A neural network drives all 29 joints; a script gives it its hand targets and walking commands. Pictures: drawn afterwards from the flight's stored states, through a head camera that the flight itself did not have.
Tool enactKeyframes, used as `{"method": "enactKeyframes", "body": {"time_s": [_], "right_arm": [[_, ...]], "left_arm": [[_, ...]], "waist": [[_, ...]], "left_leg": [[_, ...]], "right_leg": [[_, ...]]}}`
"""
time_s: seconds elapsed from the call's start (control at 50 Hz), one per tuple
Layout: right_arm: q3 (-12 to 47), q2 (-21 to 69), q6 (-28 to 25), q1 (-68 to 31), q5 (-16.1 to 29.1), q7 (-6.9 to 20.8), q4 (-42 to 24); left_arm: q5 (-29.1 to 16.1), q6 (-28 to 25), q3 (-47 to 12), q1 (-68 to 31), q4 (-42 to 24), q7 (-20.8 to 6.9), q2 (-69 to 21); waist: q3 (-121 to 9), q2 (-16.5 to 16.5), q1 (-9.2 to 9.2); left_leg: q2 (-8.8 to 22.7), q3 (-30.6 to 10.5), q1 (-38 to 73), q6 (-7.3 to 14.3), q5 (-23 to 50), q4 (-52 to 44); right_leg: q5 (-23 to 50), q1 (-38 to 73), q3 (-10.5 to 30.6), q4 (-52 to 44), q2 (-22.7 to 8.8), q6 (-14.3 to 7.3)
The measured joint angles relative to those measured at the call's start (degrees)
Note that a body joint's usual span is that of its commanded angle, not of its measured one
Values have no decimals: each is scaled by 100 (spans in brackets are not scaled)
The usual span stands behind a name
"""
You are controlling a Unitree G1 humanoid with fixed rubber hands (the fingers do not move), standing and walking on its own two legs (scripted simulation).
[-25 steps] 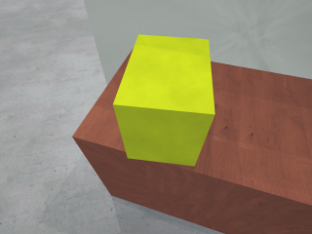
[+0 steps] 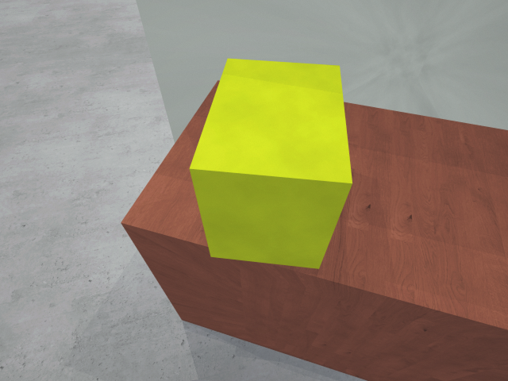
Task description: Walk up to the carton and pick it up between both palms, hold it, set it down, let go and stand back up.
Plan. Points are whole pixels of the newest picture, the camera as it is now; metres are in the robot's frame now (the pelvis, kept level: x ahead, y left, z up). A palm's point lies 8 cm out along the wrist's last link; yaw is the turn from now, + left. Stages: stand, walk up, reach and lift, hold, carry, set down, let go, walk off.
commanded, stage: stand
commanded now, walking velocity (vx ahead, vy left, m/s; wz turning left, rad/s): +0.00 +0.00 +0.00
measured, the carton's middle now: (273, 163) +0.46 -0.01 +0.06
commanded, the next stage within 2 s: none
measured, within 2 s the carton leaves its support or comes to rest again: neither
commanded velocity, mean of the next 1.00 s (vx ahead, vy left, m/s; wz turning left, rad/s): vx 0.00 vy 0.00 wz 0.00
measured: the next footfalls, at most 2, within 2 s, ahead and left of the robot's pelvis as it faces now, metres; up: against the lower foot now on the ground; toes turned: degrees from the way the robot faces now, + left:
none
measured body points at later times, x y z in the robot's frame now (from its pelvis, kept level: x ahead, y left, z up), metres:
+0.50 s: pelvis -0.02 +0.01 +0.00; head +0.00 +0.02 +0.45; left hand -0.05 +0.22 -0.16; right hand -0.02 -0.20 -0.16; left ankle +0.01 +0.17 -0.73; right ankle -0.05 -0.05 -0.73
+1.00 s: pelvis -0.02 +0.01 +0.00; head +0.00 +0.01 +0.45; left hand -0.04 +0.22 -0.16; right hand -0.03 -0.19 -0.16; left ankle +0.01 +0.17 -0.73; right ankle -0.05 -0.05 -0.73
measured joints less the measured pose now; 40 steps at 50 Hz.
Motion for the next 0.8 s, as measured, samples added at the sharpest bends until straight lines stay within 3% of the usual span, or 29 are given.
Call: {"method": "enactKeyframes", "body": {"time_s": [0.8], "right_arm": [[71,58,8,137,-42,44,78]], "left_arm": [[-7,46,39,-23,34,-20,-37]], "waist": [[-176,-28,-60]], "left_leg": [[-60,94,-204,125,358,-249]], "right_leg": [[316,-221,-28,-181,-97,85]]}}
